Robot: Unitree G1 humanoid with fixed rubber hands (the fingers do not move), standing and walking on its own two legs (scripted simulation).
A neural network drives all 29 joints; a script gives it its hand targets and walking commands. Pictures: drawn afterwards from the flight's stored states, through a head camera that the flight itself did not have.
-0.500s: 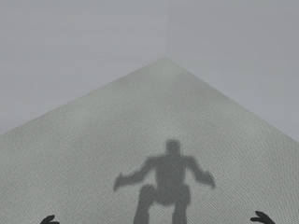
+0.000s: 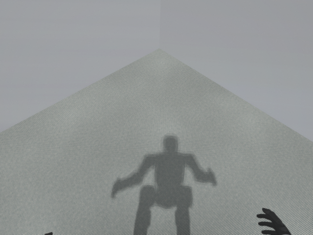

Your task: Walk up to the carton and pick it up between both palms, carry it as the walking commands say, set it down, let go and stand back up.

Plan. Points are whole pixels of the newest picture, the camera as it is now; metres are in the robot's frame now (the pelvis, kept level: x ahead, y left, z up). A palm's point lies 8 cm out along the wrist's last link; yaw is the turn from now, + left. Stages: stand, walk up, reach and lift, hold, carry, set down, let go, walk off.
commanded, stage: walk up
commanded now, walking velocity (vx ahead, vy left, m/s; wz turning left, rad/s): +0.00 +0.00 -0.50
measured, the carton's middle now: out of the picture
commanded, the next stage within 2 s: none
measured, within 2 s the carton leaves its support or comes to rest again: neither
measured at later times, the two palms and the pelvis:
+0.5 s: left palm (85, 225) +0.16 +0.21 -0.11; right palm out of the picture +0.00 -0.31 -0.13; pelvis -0.01 -0.02 +0.00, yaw -19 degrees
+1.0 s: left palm (118, 189) +0.25 +0.13 -0.11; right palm out of the picture -0.12 -0.27 -0.13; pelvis -0.01 +0.00 -0.01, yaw -35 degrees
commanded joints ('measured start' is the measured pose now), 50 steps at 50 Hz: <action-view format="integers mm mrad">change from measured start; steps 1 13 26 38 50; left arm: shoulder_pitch -103 41 56 75 156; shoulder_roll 18 -26 49 -24 74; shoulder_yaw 18 22 47 27 35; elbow -174 -186 -255 -288 -287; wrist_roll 24 15 35 19 14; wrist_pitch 0 -4 0 20 -23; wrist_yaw -7 -19 18 -22 -10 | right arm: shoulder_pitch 198 117 70 64 164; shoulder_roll -203 -77 17 -40 13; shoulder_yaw -52 -69 -34 -25 -44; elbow -15 -56 -156 -192 -213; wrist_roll -11 -11 20 -7 -7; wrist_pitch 0 22 40 7 17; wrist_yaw -18 2 -1 -18 20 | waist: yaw -105 -26 -11 -40 24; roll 347 156 -152 161 -212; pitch -115 -86 -103 -57 -125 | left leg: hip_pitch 212 57 -185 28 -221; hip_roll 404 251 32 289 108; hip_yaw -367 67 17 -77 155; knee -368 70 242 -280 255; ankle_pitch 381 507 -62 286 -9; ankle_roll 121 115 -48 143 27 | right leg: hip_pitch -301 11 37 -285 172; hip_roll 37 -69 -208 -16 -247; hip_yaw -40 -83 259 -18 200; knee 354 -29 -114 640 -164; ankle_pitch -303 -106 379 -193 172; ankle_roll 19 23 -164 52 -61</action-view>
